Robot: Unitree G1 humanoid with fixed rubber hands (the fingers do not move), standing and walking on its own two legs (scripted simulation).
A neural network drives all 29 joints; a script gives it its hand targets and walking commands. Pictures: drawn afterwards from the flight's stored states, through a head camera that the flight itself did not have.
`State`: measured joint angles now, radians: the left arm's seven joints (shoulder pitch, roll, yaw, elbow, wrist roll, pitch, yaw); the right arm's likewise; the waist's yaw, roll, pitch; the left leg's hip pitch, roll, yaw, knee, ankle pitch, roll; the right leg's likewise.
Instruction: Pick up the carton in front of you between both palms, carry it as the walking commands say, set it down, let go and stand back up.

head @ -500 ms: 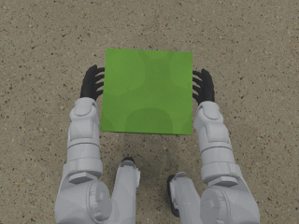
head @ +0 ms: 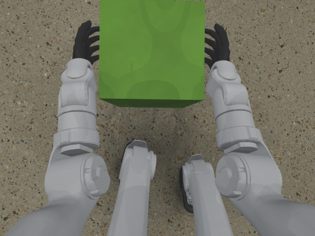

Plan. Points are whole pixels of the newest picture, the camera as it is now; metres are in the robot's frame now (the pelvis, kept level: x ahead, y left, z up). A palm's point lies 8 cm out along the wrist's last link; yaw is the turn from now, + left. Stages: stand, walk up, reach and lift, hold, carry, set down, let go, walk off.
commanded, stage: set down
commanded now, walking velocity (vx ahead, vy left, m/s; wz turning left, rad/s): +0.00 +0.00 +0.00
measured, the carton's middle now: (151, 66) +0.50 +0.12 -0.18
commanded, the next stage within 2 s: none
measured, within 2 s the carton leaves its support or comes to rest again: rests again in 1.18 s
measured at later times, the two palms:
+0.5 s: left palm (90, 68) +0.47 +0.30 -0.26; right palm (190, 66) +0.54 +0.01 -0.25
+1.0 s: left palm (96, 74) +0.47 +0.29 -0.30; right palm (190, 71) +0.54 +0.00 -0.30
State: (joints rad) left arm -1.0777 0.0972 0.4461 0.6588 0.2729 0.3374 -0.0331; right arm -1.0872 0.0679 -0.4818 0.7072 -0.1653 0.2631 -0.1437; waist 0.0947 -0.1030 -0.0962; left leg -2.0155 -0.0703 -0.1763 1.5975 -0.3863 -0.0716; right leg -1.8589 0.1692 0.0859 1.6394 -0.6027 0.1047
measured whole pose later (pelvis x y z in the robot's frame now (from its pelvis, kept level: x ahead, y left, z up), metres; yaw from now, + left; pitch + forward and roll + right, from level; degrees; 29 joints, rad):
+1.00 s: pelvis -0.02 -0.01 -0.12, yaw -4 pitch +41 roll -2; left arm -1.40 0.33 0.46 0.91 0.15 0.27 -0.08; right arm -1.54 -0.14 -0.18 1.02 0.02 0.23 -0.22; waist 0.20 -0.13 0.33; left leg -2.26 0.02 -0.12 2.03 -0.48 -0.08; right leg -2.16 0.26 0.09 2.10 -0.67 0.12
